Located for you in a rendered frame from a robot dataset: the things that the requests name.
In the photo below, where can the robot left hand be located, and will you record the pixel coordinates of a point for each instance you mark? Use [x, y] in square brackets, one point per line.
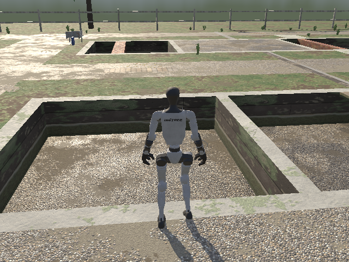
[147, 156]

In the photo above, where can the right robot upper arm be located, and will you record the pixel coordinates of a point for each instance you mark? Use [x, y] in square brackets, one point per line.
[193, 124]

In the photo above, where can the robot right hand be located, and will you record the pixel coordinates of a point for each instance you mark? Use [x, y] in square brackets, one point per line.
[201, 157]

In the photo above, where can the left robot upper arm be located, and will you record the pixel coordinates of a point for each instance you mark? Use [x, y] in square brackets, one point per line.
[153, 125]

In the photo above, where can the robot right forearm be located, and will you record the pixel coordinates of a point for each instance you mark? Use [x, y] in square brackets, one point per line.
[199, 145]

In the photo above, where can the robot torso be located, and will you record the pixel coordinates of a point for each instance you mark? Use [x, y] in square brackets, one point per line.
[173, 128]

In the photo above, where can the robot left thigh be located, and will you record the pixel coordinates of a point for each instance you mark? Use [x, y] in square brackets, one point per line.
[161, 161]

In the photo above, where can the robot left forearm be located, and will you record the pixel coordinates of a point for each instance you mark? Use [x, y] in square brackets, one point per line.
[148, 145]

